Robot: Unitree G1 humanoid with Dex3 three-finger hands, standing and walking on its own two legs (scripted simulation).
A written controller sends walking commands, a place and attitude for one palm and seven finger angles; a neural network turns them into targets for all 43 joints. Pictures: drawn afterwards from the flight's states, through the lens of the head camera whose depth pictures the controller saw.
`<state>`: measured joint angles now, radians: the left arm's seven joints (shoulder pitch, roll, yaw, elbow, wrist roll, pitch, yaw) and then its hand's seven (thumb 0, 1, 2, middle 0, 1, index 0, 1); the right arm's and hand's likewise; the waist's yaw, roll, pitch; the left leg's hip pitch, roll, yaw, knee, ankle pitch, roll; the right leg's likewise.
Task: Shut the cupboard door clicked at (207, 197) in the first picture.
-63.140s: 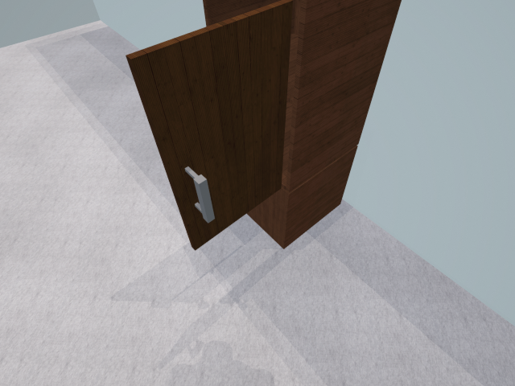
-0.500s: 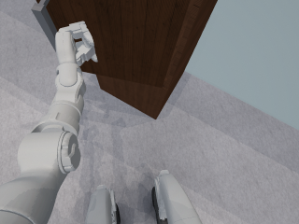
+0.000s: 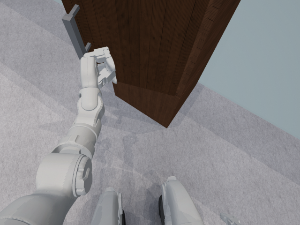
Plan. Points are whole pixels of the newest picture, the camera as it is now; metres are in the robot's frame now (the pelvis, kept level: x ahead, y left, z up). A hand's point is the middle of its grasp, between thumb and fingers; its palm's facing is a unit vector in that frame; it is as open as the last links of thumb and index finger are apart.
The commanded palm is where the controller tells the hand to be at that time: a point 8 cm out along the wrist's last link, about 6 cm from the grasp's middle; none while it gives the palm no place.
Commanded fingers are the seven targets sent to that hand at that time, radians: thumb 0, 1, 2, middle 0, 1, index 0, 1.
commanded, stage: draw the hand back to the body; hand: left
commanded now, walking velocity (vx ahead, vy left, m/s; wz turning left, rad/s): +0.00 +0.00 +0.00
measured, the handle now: (79, 34) +0.65 +0.14 +0.03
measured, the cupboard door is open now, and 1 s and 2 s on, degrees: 19 19 19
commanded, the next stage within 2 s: step back with the hand held close in 1.54 s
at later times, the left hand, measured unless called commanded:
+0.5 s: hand (60, 98) +0.37 +0.13 +0.15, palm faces -0.01 -1.00 -0.07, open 3.1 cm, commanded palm +0.33 +0.19 +0.16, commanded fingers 0.00 0.90 0.90 -1.08 -1.26 -1.08 -1.26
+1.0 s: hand out of the picture +0.27 +0.24 +0.25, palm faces +0.37 -0.86 -0.35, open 4.9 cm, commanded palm +0.22 +0.28 +0.28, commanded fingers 0.00 0.90 0.90 -0.39 -0.51 -0.39 -0.51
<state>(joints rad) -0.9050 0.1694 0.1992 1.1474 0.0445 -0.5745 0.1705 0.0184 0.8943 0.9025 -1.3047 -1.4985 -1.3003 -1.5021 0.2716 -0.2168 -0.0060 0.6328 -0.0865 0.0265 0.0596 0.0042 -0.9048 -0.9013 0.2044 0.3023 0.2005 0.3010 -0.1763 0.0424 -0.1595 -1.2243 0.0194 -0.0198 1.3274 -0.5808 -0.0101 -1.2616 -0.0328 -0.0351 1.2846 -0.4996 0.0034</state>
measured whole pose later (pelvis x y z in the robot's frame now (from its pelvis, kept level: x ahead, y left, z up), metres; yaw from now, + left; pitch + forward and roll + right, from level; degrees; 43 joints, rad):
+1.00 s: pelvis +0.05 +0.00 +0.13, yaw +1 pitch -3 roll +0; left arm 0.32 0.30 0.20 -0.20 -0.05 -0.03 0.10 0.02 0.89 0.90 -0.66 -0.79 -0.66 -0.80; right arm 0.19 -0.20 0.06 0.59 0.00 -0.05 -0.09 0.01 -0.90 -0.90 0.21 0.30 0.20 0.30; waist 0.06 0.07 0.00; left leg -0.09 0.01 0.00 0.45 -0.31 -0.01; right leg -0.14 -0.03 -0.04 0.45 -0.26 0.01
